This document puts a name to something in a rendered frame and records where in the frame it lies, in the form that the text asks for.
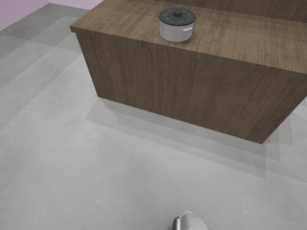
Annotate robot right shin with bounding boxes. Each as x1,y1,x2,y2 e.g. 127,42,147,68
181,211,193,216

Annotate knob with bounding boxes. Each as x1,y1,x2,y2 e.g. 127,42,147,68
173,10,182,16

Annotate pot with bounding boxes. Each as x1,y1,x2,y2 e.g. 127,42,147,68
159,20,194,42

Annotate robot right thigh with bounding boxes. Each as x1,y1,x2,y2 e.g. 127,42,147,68
176,215,208,230

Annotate table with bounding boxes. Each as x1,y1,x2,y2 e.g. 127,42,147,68
69,0,307,145

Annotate lid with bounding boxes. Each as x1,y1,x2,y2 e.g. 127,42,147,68
159,8,197,27

